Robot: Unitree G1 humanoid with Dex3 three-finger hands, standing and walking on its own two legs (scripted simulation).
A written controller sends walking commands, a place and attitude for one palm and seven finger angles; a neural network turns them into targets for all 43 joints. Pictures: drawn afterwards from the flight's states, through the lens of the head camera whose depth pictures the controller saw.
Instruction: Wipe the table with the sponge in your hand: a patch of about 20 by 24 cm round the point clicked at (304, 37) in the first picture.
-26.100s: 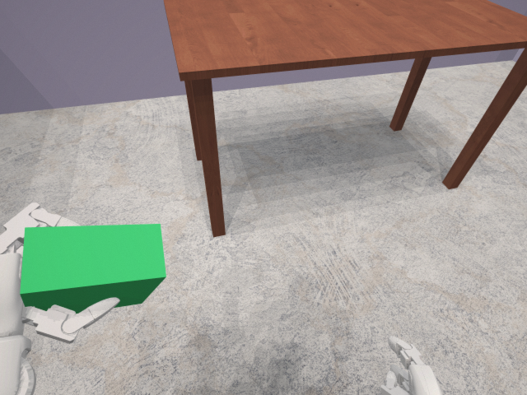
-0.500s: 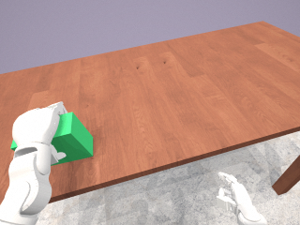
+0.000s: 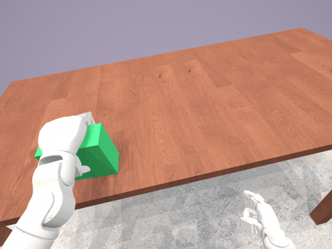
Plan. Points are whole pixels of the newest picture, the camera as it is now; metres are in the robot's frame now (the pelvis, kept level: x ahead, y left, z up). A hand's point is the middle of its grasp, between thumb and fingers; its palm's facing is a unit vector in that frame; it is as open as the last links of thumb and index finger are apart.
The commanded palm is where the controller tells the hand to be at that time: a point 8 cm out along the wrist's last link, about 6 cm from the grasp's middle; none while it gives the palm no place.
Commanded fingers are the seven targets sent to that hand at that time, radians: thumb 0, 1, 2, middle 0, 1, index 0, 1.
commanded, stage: slide across to the third lane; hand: left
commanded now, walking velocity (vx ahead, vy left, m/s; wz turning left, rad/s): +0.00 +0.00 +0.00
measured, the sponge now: (86, 159) +0.27 +0.25 +0.10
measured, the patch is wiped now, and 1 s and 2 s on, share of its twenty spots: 0.85 0.85 1.00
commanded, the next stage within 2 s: wipe forward along the third lane in 0.32 s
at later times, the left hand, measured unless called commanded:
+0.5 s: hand (93, 143) +0.28 +0.22 +0.15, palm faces +0.09 -0.05 -0.99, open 10.3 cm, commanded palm +0.26 +0.20 +0.20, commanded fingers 0.00 0.10 1.30 -1.20 -1.60 -1.20 -1.60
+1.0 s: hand (99, 130) +0.32 +0.22 +0.15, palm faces +0.01 -0.03 -1.00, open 10.2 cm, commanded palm +0.31 +0.22 +0.18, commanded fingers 0.00 0.10 1.30 -1.20 -1.60 -1.20 -1.60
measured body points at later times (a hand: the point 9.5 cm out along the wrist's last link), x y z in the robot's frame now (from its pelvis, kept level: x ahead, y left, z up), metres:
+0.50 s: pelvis -0.02 -0.02 +0.00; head -0.05 -0.08 +0.45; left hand +0.27 +0.22 +0.21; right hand +0.24 -0.21 -0.07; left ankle +0.02 +0.11 -0.74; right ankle -0.02 -0.10 -0.74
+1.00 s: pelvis -0.03 -0.03 +0.00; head -0.06 -0.08 +0.44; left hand +0.32 +0.22 +0.21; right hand +0.17 -0.26 -0.10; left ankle +0.02 +0.11 -0.74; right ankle -0.02 -0.10 -0.74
